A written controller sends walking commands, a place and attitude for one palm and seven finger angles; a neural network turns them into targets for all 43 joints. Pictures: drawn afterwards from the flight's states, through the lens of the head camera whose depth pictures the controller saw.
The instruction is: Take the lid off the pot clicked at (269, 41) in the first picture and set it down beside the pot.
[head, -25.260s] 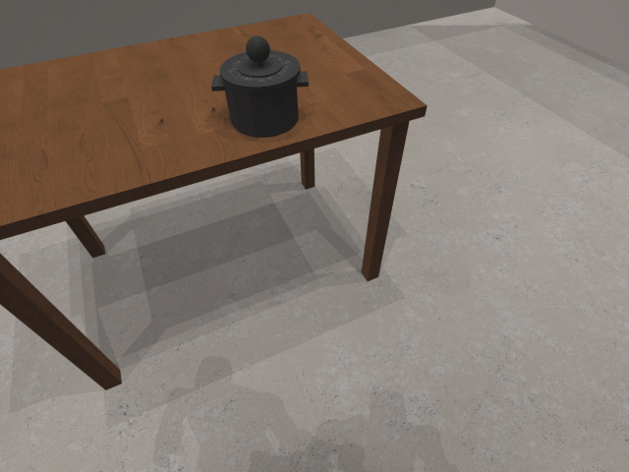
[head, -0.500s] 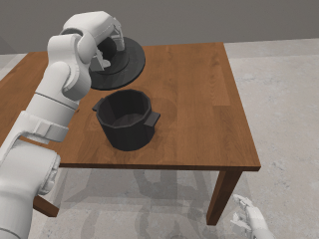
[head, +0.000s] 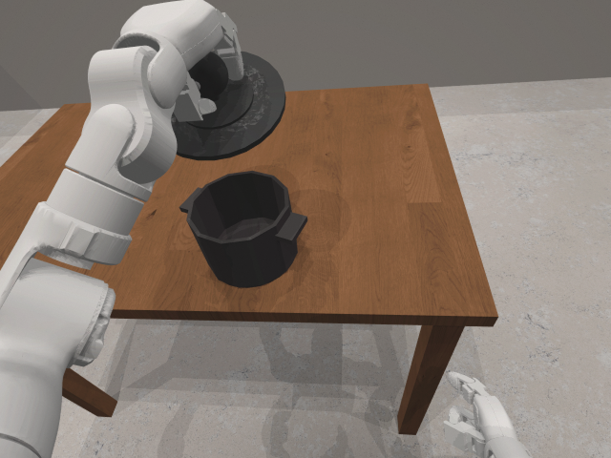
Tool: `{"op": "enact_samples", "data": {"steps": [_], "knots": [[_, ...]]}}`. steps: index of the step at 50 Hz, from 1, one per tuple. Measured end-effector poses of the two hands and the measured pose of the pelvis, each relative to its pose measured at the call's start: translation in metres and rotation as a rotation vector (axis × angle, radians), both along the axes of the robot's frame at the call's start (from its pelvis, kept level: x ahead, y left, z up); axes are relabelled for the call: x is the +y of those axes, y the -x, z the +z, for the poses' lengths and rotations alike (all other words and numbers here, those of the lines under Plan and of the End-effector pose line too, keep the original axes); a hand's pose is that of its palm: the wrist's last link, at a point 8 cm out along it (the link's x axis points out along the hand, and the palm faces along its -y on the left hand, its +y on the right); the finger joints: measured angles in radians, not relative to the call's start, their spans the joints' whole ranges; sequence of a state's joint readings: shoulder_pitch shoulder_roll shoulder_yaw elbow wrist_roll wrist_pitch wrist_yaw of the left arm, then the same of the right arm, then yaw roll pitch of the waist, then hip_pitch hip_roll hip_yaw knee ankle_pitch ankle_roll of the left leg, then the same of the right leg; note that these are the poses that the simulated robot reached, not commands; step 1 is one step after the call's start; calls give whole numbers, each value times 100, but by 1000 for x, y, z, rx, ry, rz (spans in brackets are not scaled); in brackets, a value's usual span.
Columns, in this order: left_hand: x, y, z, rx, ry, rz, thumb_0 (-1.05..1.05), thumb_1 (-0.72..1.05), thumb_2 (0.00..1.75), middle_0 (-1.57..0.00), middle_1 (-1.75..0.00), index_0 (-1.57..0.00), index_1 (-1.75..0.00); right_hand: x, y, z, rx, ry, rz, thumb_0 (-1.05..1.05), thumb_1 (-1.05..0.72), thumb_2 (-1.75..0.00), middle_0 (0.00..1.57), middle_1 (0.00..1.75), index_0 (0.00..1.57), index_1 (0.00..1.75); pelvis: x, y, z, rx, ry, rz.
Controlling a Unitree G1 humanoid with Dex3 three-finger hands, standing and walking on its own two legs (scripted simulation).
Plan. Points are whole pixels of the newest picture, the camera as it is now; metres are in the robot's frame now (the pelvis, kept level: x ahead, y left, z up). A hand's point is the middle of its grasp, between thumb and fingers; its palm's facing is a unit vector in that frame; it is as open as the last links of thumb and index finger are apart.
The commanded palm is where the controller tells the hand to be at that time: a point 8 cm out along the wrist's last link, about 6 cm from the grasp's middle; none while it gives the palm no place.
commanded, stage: move the lid sideways beside the pot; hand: left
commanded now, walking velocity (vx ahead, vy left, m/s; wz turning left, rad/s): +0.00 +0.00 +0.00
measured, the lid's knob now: (206, 74) +0.45 +0.12 +0.30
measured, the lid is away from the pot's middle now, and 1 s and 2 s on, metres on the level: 0.02 0.14 0.24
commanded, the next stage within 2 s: lower the lid onto the table in 1.98 s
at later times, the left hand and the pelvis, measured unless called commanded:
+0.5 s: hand (127, 97) +0.43 +0.21 +0.29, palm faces -0.05 -0.03 -1.00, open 7.6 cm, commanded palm +0.40 +0.22 +0.36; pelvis +0.00 -0.01 +0.00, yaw +0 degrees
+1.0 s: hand (89, 93) +0.44 +0.27 +0.29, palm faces -0.07 -0.02 -1.00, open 7.6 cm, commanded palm +0.40 +0.27 +0.36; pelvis +0.01 +0.02 +0.00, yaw +0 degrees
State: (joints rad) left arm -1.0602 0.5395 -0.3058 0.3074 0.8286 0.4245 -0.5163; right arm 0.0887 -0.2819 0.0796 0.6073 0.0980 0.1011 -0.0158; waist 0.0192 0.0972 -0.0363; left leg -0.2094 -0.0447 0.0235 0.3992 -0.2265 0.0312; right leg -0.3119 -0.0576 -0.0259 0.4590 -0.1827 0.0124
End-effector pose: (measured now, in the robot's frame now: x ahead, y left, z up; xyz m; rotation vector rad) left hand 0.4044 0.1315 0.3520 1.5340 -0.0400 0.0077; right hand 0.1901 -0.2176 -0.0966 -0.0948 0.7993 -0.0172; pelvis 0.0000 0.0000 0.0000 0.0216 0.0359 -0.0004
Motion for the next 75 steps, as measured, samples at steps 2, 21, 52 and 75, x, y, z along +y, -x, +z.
{"op": "enact_samples", "data": {"steps": [2, 21, 52, 75], "knots": [[-1, 1, 0, 1, -3, -2, -3, 14, 95, -89, -94, -73, -86, 0, -1, 1, -6, 0, 1, 1, -90, -90, 20, 30, 20, 30, -1, 1, 0, -1, -1, -1], [62, -3, -3, 70, -11, 186, -3, 14, 94, -89, -94, -73, -86, -25, 25, -4, 38, 56, -56, 1, -90, -90, 20, 30, 20, 30, -7, 5, 0, 1, 3, -2], [134, -21, -5, 101, -27, 251, -3, 14, 94, -89, -95, -73, -86, 0, 27, -9, 130, 65, -53, 1, -90, -90, 20, 30, 20, 30, 18, -9, 2, 38, 19, 8], [163, -11, -2, 109, -37, 337, -4, 14, 94, -90, -95, -73, -86, 0, 17, -6, 127, 74, -33, 1, -90, -90, 20, 30, 20, 30, 15, -8, 2, 43, 22, 17]]}}
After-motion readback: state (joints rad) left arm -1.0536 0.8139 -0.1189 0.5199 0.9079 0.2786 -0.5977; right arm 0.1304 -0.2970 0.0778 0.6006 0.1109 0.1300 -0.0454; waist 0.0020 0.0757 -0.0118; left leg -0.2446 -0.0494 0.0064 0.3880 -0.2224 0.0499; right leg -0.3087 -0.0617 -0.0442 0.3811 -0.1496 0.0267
